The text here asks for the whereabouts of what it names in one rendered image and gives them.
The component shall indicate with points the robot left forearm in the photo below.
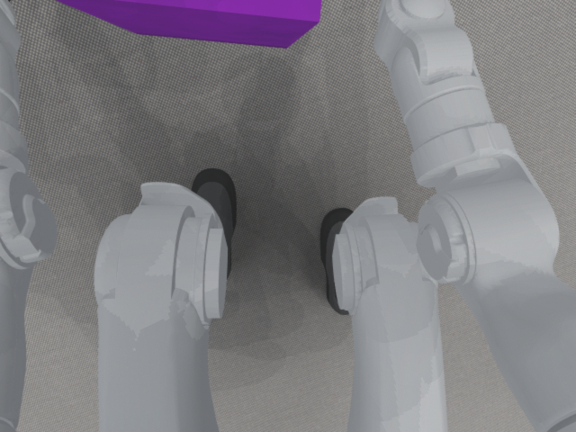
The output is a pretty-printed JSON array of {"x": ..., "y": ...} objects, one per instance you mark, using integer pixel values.
[{"x": 13, "y": 145}]

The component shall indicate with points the right robot thigh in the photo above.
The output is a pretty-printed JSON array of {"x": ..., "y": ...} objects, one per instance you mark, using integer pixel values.
[{"x": 399, "y": 379}]

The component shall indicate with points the robot right upper arm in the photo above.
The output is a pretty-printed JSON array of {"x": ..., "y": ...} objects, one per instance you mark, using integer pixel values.
[{"x": 496, "y": 243}]

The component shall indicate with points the left robot thigh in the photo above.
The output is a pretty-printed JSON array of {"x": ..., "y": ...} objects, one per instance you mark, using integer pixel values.
[{"x": 153, "y": 348}]

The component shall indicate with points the carton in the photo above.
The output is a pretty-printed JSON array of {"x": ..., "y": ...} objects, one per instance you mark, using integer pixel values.
[{"x": 270, "y": 23}]

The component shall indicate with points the robot right forearm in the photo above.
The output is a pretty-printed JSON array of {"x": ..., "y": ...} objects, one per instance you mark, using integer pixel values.
[{"x": 442, "y": 100}]

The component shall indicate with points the robot left upper arm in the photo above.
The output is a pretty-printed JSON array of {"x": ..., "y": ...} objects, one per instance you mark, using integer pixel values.
[{"x": 28, "y": 234}]

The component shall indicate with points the robot thigh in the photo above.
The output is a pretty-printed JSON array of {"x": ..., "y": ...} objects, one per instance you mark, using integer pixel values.
[
  {"x": 153, "y": 348},
  {"x": 399, "y": 379}
]

